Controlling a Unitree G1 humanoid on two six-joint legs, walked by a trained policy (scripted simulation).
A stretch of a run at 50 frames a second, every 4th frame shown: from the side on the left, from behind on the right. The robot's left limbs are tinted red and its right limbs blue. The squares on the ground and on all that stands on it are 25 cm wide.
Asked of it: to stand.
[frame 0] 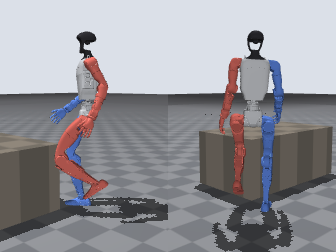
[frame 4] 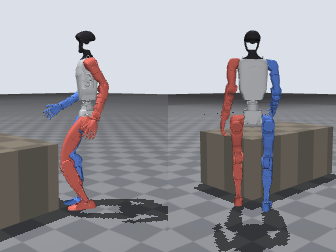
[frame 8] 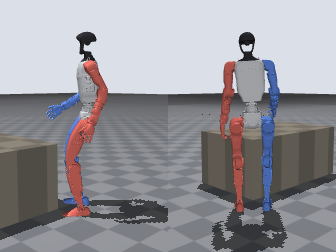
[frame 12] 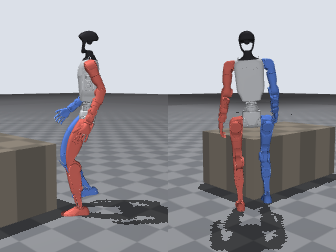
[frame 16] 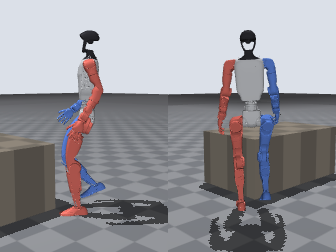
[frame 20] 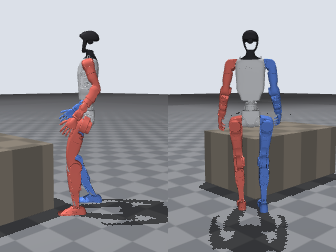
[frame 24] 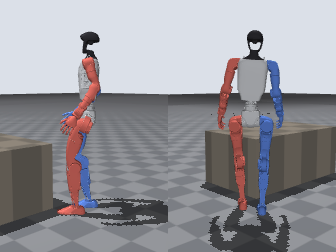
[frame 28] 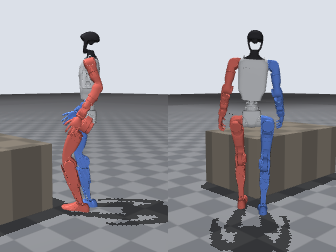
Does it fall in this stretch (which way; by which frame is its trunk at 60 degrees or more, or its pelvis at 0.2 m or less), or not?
no
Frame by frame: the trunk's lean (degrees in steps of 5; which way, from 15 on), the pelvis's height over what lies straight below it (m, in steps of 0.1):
0: 0, 0.8
4: 0, 0.8
8: 5, 0.8
12: 5, 0.8
16: 5, 0.8
20: 0, 0.8
24: 5, 0.8
28: 5, 0.8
